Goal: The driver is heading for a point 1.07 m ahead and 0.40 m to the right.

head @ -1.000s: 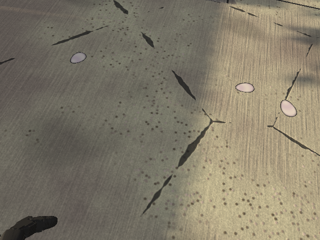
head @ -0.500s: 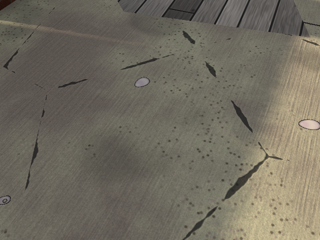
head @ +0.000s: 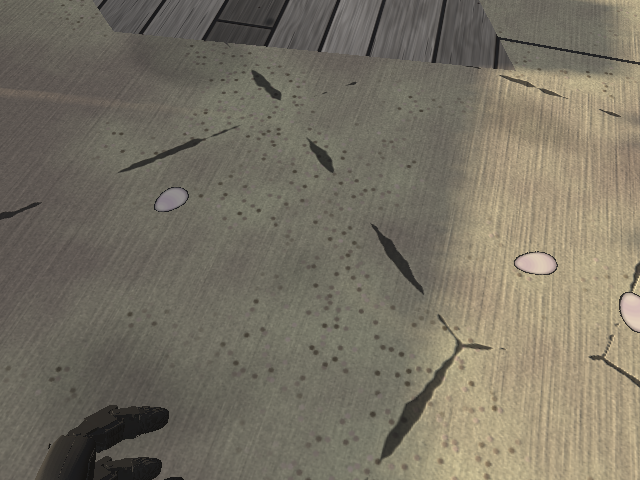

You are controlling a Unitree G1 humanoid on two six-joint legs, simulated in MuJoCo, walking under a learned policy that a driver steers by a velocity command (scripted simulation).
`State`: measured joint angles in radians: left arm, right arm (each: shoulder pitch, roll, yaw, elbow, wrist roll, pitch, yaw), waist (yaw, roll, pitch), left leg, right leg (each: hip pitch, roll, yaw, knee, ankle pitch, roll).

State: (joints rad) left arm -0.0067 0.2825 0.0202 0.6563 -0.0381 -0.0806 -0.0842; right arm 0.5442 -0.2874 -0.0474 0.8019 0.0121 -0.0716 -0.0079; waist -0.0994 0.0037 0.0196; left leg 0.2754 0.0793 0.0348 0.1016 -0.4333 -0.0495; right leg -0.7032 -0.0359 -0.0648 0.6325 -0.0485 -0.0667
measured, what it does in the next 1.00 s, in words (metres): walks ahead, turning right: right foot, then left foot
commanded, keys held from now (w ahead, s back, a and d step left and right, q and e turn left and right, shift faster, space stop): w+e+shift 0.68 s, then w+shift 0.28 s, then w+q+shift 0.04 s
